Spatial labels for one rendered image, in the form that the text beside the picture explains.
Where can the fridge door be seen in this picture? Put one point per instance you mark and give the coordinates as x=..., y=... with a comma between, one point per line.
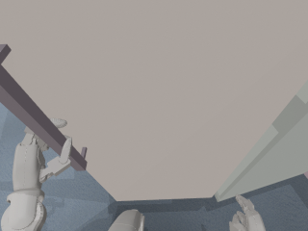
x=168, y=96

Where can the left robot thigh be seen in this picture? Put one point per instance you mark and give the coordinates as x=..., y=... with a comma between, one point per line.
x=129, y=220

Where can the robot left hand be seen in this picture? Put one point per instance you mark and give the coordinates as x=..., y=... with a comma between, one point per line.
x=28, y=159

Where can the handle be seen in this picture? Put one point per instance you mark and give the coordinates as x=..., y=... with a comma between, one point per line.
x=16, y=100

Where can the robot right hand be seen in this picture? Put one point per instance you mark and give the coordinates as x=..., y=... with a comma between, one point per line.
x=251, y=220

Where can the robot left forearm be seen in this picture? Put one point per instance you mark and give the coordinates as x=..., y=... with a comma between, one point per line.
x=26, y=212

